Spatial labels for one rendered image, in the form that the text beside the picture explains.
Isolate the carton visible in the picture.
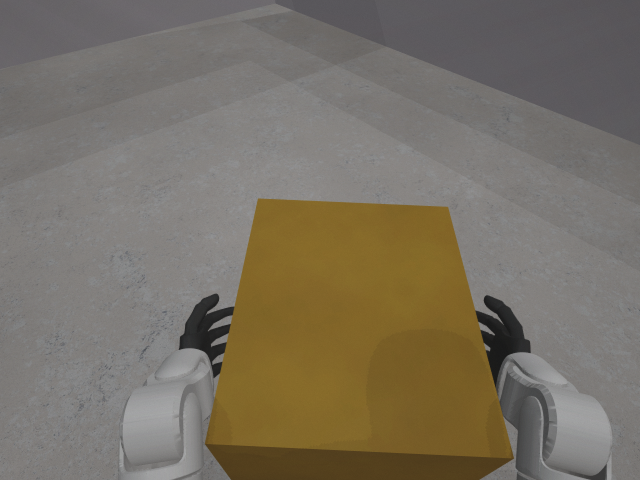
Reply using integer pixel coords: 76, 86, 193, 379
205, 198, 514, 480

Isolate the left robot hand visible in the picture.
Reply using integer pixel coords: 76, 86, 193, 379
179, 294, 234, 378

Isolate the right robot hand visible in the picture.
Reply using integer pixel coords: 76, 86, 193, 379
475, 295, 531, 387

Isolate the robot right forearm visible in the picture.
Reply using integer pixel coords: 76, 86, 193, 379
496, 352, 612, 480

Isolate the robot left forearm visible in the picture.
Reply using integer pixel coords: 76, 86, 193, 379
118, 348, 214, 480

